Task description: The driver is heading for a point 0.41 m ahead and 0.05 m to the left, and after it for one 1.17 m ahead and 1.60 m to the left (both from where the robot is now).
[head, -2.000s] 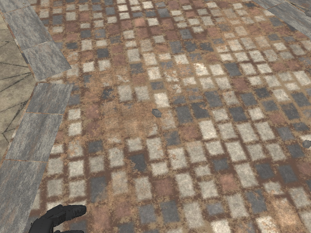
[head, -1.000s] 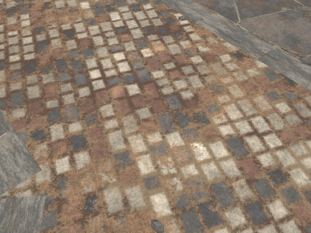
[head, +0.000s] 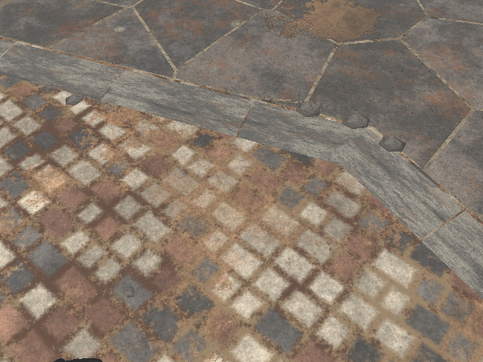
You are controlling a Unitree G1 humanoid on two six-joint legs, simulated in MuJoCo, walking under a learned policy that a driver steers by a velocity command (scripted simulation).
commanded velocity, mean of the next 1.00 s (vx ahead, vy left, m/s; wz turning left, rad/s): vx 0.16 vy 0.00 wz -0.01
